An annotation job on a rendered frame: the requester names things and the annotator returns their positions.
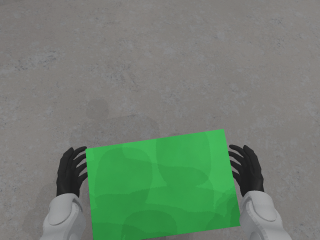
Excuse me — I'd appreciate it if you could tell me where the right robot forearm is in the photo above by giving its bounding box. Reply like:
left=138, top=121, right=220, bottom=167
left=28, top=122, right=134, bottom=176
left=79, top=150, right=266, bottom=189
left=239, top=190, right=292, bottom=240

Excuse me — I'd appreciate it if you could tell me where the robot right hand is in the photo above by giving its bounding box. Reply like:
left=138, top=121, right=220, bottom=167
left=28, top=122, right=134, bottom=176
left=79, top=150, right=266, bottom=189
left=228, top=144, right=264, bottom=197

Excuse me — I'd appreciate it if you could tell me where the left robot forearm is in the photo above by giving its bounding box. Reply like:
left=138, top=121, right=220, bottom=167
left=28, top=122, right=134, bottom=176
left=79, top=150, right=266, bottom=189
left=40, top=193, right=86, bottom=240

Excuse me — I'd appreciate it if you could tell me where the carton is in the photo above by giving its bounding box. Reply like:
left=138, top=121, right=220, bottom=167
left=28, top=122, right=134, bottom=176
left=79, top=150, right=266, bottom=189
left=85, top=129, right=241, bottom=240

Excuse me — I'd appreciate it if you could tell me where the robot left hand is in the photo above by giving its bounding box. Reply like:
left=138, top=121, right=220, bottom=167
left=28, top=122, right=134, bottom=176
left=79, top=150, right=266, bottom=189
left=56, top=146, right=88, bottom=198

